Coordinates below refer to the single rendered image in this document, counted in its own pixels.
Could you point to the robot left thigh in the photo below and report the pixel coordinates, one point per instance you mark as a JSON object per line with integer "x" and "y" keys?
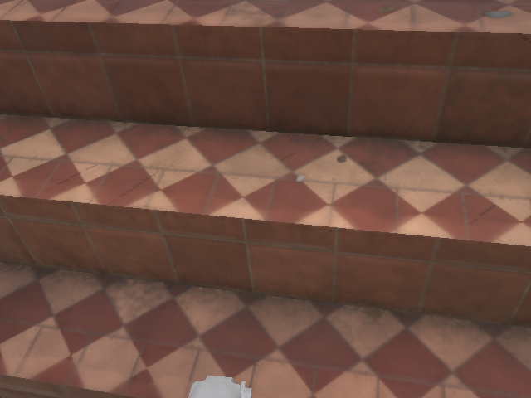
{"x": 220, "y": 387}

